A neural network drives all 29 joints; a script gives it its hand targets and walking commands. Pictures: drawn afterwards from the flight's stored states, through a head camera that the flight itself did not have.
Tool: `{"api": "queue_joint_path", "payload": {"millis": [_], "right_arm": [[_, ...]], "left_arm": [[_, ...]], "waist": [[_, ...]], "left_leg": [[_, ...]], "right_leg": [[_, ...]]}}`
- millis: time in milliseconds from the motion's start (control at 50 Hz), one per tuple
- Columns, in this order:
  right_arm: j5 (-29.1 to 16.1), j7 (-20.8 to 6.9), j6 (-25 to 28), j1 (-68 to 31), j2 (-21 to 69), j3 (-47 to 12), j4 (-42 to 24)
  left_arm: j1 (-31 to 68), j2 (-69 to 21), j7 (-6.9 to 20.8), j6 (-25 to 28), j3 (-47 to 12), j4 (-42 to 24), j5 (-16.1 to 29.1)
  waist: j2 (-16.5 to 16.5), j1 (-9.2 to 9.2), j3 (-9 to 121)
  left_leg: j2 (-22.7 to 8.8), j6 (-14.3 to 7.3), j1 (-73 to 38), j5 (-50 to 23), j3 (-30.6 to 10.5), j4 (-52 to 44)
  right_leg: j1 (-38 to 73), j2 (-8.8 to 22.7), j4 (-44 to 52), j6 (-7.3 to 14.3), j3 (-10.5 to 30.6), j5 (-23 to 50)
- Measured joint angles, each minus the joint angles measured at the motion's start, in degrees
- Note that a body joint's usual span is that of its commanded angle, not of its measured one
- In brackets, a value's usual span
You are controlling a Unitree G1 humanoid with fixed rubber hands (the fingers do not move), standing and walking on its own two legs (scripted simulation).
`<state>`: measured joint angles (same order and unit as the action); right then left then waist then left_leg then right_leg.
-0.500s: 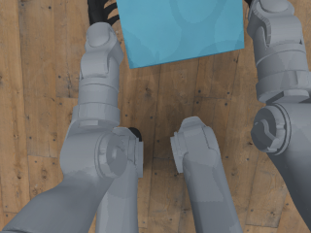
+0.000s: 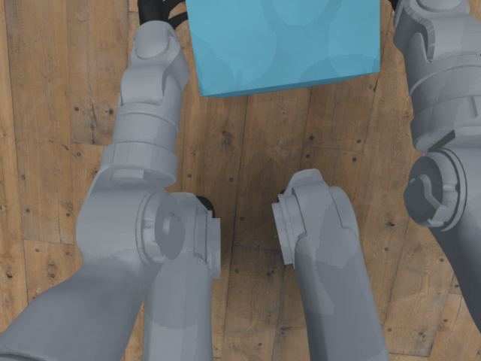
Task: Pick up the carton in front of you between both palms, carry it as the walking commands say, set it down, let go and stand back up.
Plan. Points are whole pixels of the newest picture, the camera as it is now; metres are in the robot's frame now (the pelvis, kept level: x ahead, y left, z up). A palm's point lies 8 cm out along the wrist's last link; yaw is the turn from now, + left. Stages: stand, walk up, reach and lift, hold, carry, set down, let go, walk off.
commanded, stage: set down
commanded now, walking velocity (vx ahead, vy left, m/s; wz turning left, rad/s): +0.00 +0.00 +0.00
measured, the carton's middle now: (274, 19) +0.54 -0.11 -0.25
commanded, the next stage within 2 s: none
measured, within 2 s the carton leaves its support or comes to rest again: neither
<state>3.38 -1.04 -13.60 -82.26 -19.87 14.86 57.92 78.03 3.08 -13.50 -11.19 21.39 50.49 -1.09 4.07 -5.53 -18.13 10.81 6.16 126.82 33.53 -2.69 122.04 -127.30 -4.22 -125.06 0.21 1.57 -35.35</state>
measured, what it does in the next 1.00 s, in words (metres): stands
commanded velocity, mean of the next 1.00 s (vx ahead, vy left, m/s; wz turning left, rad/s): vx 0.00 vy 0.00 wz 0.00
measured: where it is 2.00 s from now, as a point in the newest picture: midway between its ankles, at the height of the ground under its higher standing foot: (249, 251)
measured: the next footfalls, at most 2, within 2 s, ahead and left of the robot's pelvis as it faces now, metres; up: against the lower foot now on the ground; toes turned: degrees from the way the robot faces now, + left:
none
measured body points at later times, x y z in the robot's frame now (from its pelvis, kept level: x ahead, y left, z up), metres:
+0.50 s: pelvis +0.00 +0.00 -0.01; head +0.37 -0.06 +0.24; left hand +0.56 +0.04 -0.18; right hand +0.53 -0.27 -0.18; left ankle +0.11 +0.12 -0.35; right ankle +0.10 -0.11 -0.35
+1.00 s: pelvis -0.01 +0.00 -0.02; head +0.37 -0.06 +0.22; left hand +0.56 +0.10 -0.20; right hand +0.52 -0.30 -0.21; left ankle +0.11 +0.12 -0.35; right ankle +0.10 -0.10 -0.35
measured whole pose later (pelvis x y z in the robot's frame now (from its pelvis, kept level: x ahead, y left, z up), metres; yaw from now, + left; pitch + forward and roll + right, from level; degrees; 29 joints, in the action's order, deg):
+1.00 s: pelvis -0.01 +0.00 -0.02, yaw -1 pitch +32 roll +3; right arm -8.4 -1.8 -2.9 -85.1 -31.1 7.7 68.2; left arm 81.8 14.8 -9.7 -5.3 9.3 58.9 10.5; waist 3.5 -3.2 -27.6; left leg 7.6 4.8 124.7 34.7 -0.3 126.6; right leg -126.1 -1.3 -129.2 2.1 0.4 -35.2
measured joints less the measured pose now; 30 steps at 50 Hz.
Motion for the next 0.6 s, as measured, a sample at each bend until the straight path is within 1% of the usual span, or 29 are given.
{"api": "queue_joint_path", "payload": {"millis": [200,320,340,420,600], "right_arm": [[2.33,-2.48,-0.09,-2.38,-1.56,1.54,2.74],[2.64,-3.23,0.08,-2.56,-2.59,1.78,3.47],[2.47,-3.37,0.32,-2.37,-2.69,1.7,3.46],[1.92,-4.43,1.02,-1.67,-2.93,1.81,3.39],[3.18,-5.33,1.39,-2.3,-2.82,3.25,4.12]], "left_arm": [[2.65,-0.09,2.53,0.44,2.59,2.47,-3.0],[3.53,-0.58,4.21,1.15,3.85,2.92,-4.9],[3.64,-0.76,4.81,1.32,3.83,3.08,-5.1],[3.27,-0.99,5.89,1.96,4.92,3.11,-6.48],[4.19,-0.6,7.77,2.1,6.71,4.11,-8.56]], "waist": [[0.26,0.2,-1.92],[-0.09,0.59,-2.35],[-0.14,0.66,-2.31],[-0.26,0.87,-1.67],[-0.52,1.1,-2.49]], "left_leg": [[-0.49,-0.88,-0.36,0.1,0.86,1.28],[-0.94,-1.08,-0.4,0.93,1.05,1.79],[-1.01,-1.1,-0.36,1.11,1.04,1.89],[-1.18,-1.17,-0.08,1.58,1.0,2.23],[-1.44,-1.2,-0.35,1.58,0.9,2.91]], "right_leg": [[0.54,0.46,-1.03,-0.31,0.21,-0.08],[0.34,0.72,-1.52,0.11,-0.01,-0.65],[0.27,0.76,-1.6,0.2,-0.09,-0.78],[-0.18,0.88,-1.91,0.53,-0.33,-1.04],[-0.21,1.2,-2.46,1.13,-0.84,-0.6]]}}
